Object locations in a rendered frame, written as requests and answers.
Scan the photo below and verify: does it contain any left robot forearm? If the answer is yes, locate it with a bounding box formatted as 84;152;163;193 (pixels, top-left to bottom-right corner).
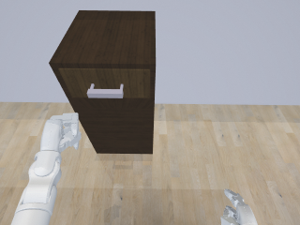
10;150;62;225

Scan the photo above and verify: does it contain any robot right hand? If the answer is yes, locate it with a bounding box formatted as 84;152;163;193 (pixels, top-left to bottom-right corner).
220;188;258;225

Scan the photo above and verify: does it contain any handle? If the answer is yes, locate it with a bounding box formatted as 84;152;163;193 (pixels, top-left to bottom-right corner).
86;83;124;98

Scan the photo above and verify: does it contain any cabinet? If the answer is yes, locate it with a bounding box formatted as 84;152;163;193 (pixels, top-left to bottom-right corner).
49;10;157;155

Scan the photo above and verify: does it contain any drawer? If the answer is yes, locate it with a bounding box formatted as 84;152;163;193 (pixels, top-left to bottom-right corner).
58;67;150;98

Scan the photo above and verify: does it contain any robot left hand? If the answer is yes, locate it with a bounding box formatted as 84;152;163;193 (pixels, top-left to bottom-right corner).
40;112;82;154

